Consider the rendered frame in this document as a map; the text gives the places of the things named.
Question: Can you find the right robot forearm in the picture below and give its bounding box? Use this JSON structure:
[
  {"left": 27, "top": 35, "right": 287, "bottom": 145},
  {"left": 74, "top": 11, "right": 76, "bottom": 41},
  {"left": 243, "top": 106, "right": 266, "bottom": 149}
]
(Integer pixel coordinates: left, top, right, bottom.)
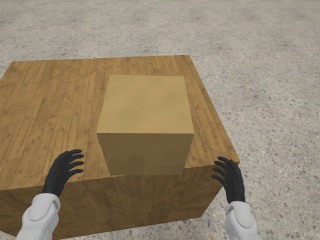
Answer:
[{"left": 224, "top": 201, "right": 262, "bottom": 240}]

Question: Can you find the pedestal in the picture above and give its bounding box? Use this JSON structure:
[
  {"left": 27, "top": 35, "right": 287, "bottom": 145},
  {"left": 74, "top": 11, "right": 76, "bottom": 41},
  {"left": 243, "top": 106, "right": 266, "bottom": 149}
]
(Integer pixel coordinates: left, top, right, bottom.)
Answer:
[{"left": 0, "top": 54, "right": 241, "bottom": 240}]

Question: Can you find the left robot forearm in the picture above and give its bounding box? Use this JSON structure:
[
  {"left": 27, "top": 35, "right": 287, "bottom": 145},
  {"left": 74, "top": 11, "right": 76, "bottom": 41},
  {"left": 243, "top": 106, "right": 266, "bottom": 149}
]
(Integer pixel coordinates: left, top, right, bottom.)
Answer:
[{"left": 15, "top": 193, "right": 61, "bottom": 240}]

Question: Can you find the robot right hand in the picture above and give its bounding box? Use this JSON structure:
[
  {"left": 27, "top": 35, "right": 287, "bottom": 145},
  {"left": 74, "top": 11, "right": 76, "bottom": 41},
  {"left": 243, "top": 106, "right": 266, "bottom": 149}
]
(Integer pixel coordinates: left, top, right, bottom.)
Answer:
[{"left": 211, "top": 156, "right": 246, "bottom": 204}]

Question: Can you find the robot left hand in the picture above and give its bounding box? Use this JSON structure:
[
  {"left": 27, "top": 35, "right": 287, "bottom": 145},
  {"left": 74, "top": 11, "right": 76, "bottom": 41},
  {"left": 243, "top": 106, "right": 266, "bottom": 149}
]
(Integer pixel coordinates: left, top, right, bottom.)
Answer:
[{"left": 41, "top": 149, "right": 84, "bottom": 197}]

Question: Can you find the carton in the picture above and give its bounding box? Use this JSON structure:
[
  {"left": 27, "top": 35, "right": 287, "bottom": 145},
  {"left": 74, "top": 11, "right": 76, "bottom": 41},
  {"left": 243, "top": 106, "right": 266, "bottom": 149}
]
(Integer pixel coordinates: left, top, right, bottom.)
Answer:
[{"left": 96, "top": 75, "right": 195, "bottom": 176}]

